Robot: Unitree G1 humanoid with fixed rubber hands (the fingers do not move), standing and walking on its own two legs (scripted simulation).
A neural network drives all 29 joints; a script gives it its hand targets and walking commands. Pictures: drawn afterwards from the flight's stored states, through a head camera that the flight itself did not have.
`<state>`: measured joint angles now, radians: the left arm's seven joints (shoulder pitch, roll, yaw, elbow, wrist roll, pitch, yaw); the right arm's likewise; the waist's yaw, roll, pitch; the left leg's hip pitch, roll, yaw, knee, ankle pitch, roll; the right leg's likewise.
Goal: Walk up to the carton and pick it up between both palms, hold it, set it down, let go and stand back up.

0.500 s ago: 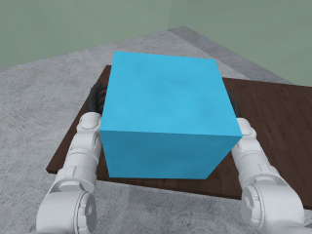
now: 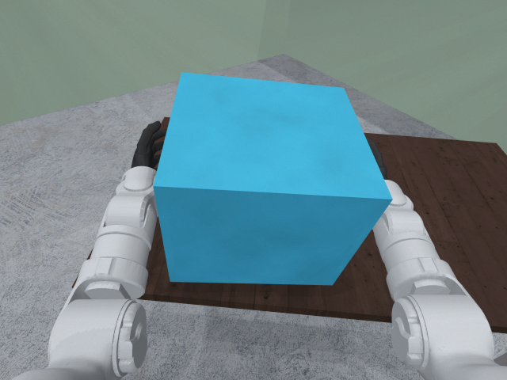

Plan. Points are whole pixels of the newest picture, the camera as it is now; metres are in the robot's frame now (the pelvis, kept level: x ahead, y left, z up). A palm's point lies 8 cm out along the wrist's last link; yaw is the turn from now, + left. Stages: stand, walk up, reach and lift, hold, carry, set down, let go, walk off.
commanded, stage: reach and lift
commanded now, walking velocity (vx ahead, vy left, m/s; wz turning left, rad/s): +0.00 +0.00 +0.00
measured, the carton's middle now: (259, 182) +0.41 +0.01 +0.13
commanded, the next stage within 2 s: hold in 1.82 s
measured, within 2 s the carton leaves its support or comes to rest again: neither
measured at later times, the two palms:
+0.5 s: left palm (138, 159) +0.39 +0.19 +0.19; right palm (383, 178) +0.38 -0.17 +0.18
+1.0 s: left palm (120, 150) +0.38 +0.20 +0.21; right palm (381, 166) +0.37 -0.16 +0.21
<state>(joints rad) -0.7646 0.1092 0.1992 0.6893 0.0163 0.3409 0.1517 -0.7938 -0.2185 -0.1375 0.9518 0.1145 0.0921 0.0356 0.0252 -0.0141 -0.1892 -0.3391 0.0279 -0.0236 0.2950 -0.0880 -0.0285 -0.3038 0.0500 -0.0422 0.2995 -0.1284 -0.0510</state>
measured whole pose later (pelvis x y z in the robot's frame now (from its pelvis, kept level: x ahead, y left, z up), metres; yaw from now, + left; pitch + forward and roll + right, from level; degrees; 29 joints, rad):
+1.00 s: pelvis -0.02 +0.02 +0.00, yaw +0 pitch +0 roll -1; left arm -0.81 0.17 0.20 0.53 0.02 0.67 0.12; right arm -0.84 -0.21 -0.10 0.78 0.26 0.42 -0.08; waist -0.05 -0.04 -0.15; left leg -0.23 0.01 -0.02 0.35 -0.11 0.00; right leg -0.17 0.03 -0.04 0.30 -0.13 -0.02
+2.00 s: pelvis -0.01 +0.02 +0.00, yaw +0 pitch -2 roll -1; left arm -0.81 0.16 0.26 0.38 0.05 0.84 0.09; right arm -0.89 -0.25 -0.03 0.68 0.36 0.58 -0.15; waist -0.06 0.00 -0.17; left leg -0.20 0.02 -0.02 0.38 -0.15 0.00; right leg -0.12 0.04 -0.03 0.29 -0.14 -0.02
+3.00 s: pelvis +0.00 +0.03 +0.00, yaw -1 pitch -1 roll -1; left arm -0.79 0.15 0.26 0.30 0.04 0.89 0.10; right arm -0.87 -0.28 0.00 0.59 0.40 0.65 -0.17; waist -0.06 0.02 -0.19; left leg -0.20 0.01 -0.01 0.39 -0.17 0.01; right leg -0.12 0.03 -0.02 0.29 -0.15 -0.01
